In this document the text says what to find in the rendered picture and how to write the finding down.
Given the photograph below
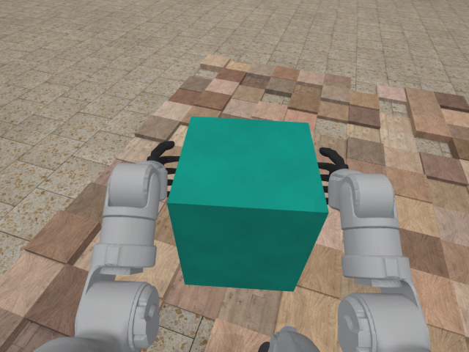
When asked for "robot left forearm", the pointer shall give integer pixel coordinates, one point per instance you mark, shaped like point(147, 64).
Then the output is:
point(128, 229)

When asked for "robot right thigh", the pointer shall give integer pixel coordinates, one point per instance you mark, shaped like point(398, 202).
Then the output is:
point(290, 341)

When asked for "robot right upper arm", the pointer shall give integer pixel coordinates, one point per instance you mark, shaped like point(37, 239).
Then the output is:
point(381, 322)

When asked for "robot left hand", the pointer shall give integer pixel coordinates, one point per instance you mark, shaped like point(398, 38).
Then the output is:
point(158, 151)

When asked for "robot right shin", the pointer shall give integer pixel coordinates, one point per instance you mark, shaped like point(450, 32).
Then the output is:
point(287, 328)

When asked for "carton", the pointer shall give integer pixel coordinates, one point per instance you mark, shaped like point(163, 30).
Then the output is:
point(246, 203)

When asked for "robot right hand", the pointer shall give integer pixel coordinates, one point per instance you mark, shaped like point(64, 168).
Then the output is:
point(339, 164)

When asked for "robot right forearm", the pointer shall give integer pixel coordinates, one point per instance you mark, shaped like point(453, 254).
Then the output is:
point(372, 246)

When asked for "robot left upper arm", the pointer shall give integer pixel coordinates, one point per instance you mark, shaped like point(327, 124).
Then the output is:
point(115, 316)

